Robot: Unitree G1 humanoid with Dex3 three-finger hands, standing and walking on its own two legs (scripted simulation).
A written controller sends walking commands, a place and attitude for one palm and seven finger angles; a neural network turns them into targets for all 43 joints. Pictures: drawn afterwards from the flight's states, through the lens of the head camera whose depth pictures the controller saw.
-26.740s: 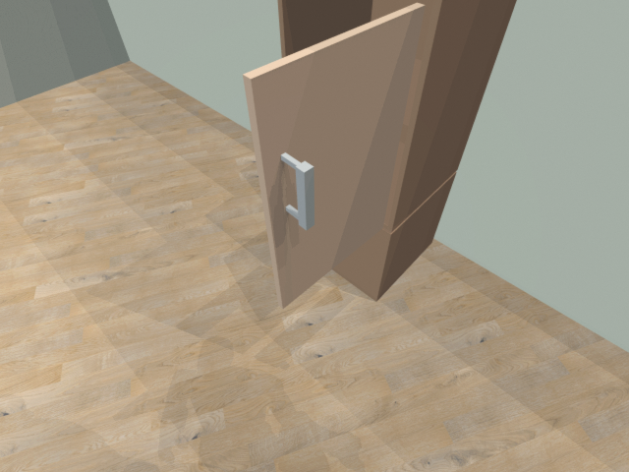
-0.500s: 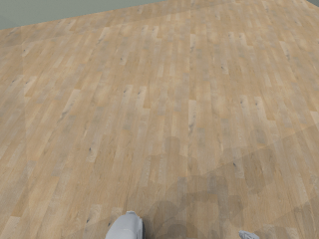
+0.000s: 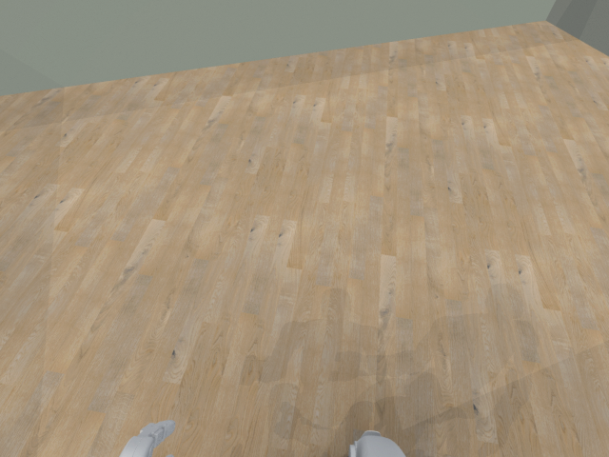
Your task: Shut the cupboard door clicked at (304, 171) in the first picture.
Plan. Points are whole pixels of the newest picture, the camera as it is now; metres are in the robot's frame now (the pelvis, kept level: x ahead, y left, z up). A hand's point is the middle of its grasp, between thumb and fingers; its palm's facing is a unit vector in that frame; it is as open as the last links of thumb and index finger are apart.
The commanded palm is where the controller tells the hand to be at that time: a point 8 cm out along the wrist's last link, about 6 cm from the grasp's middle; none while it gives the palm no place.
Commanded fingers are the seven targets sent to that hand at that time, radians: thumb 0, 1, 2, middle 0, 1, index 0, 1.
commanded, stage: turn to face it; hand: left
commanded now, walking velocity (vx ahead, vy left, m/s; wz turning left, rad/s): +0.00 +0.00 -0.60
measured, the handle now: out of the picture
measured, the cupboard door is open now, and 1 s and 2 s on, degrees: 51 51 51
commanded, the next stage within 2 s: none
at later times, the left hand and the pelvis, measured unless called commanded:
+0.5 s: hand (185, 413) +0.22 +0.19 -0.19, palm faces -0.11 -0.97 -0.21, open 7.3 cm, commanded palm none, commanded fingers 0.00 0.90 0.90 -0.20 -0.30 -0.20 -0.30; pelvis +0.14 +0.00 -0.01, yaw -12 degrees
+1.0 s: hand (242, 309) +0.39 +0.12 -0.16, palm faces -0.49 -0.82 -0.28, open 7.4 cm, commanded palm none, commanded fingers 0.00 0.90 0.90 -0.20 -0.30 -0.20 -0.30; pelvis +0.18 -0.01 -0.02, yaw -31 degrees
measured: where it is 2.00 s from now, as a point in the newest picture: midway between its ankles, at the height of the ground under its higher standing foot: (304, 452)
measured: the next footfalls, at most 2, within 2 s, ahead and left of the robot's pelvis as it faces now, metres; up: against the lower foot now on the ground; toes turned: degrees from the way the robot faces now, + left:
right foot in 0.10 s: +0.16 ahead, -0.13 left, +0.00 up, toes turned -5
left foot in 0.50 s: +0.24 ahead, +0.11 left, +0.00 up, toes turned -11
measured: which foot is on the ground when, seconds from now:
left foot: down 0.00-0.12, up 0.14-0.48, down 0.50-0.90, up 0.92-1.00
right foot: up 0.00-0.08, down 0.10-0.50, up 0.52-0.88, down 0.90-1.00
